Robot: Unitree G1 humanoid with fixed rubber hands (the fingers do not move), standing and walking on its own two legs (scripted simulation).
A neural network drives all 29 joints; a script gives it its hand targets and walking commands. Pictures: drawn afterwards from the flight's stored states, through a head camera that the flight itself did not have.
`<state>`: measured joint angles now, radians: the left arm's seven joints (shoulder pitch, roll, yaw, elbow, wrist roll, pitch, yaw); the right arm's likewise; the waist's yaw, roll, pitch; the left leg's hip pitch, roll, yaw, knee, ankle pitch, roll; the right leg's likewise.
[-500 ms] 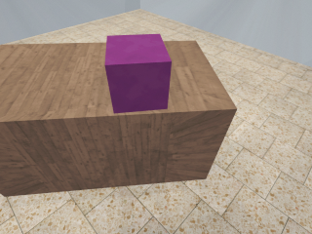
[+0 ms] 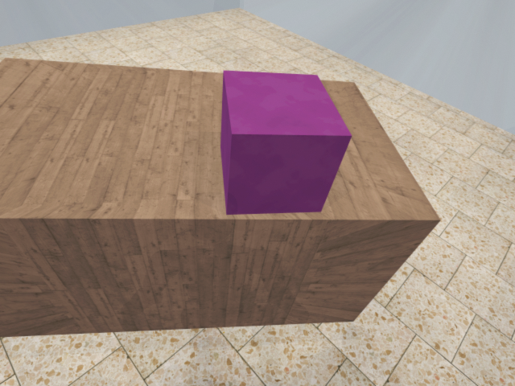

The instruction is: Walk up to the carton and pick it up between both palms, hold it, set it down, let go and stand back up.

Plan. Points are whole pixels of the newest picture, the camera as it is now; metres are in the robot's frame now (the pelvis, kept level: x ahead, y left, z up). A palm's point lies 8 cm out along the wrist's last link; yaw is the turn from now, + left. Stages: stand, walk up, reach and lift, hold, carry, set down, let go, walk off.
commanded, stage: walk up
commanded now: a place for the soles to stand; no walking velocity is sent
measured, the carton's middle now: (273, 142) +0.68 -0.05 +0.01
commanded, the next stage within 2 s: none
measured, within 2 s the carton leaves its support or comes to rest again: neither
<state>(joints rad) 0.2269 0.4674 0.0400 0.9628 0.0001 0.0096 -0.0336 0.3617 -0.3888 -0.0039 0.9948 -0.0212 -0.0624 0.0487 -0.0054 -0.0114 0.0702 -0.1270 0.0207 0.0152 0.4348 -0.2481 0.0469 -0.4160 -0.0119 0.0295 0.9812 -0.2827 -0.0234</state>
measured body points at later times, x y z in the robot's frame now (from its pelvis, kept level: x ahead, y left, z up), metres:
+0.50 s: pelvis +0.16 -0.08 -0.02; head +0.18 -0.10 +0.43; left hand +0.23 +0.24 -0.13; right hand +0.19 -0.39 -0.15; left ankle +0.05 +0.06 -0.69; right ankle +0.23 -0.17 -0.75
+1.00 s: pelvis +0.18 -0.04 -0.02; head +0.20 -0.02 +0.43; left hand +0.23 +0.26 -0.15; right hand +0.25 -0.35 -0.12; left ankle +0.21 +0.05 -0.75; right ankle +0.21 -0.18 -0.74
